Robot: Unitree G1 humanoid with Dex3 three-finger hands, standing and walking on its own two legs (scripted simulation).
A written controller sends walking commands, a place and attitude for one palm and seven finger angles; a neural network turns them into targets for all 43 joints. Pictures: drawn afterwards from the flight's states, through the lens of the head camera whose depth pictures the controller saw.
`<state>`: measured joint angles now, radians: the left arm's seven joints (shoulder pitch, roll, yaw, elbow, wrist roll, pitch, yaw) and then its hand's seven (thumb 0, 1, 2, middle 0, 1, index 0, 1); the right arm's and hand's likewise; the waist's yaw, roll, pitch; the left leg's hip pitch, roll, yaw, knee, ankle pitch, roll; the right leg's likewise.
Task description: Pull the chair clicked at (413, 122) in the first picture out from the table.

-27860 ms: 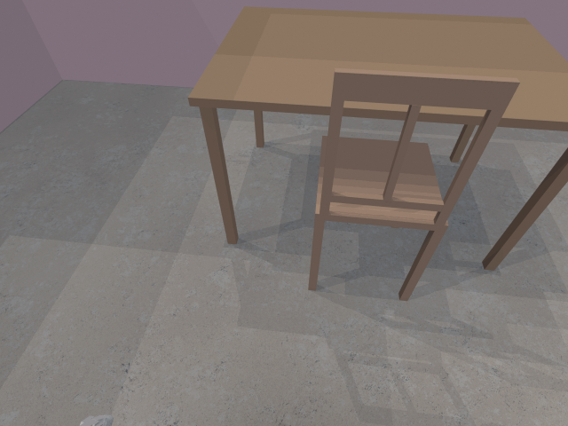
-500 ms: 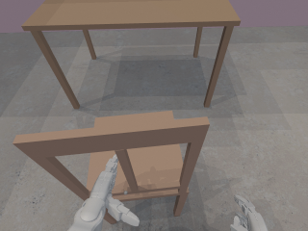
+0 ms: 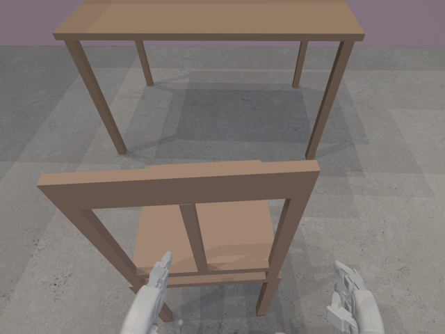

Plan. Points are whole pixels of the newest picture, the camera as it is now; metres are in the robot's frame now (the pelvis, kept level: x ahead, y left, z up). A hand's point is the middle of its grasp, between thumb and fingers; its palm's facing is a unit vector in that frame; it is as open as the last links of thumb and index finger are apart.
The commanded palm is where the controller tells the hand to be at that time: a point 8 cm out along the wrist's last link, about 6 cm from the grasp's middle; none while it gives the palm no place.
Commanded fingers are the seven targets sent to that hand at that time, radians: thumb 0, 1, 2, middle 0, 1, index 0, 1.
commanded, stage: draw the fingers out of the gap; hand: left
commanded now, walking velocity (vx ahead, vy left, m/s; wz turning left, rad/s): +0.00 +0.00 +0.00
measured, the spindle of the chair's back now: (196, 240) +0.30 +0.06 -0.02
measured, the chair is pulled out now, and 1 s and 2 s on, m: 0.66 0.66 0.66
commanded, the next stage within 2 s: draw the hand back to the body in 0.06 s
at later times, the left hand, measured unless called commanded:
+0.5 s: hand (149, 306) +0.17 +0.11 +0.06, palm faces -0.04 -1.00 -0.04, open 17.5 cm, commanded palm +0.13 +0.18 +0.07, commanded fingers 0.00 -0.55 0.20 0.00 0.00 0.00 0.00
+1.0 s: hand (66, 279) +0.18 +0.20 +0.14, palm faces +0.26 -0.88 -0.40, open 14.7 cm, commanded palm +0.14 +0.25 +0.17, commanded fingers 0.00 0.25 0.58 -0.11 -0.17 -0.11 -0.17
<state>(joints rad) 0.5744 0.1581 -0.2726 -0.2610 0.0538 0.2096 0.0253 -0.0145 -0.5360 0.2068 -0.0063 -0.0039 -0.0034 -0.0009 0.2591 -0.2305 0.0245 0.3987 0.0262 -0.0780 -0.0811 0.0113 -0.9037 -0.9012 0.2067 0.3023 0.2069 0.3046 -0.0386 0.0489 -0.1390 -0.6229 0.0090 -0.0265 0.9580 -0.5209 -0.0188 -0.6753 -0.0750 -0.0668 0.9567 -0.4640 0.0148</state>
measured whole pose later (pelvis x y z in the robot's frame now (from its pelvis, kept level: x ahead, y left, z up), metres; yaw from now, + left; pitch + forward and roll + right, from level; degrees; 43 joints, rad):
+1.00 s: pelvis +0.01 +0.00 +0.03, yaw +0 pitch +2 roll -1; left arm 0.68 0.30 0.09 -0.51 -0.04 0.03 0.17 -0.01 -0.09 0.43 -0.07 -0.10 -0.08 -0.10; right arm 0.24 -0.22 0.01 0.54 0.03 -0.11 -0.13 0.01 -0.90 -0.90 0.20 0.30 0.20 0.30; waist 0.04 0.09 -0.06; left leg -0.31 0.02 -0.04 0.71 -0.44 -0.03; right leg -0.35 -0.05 -0.09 0.70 -0.38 0.01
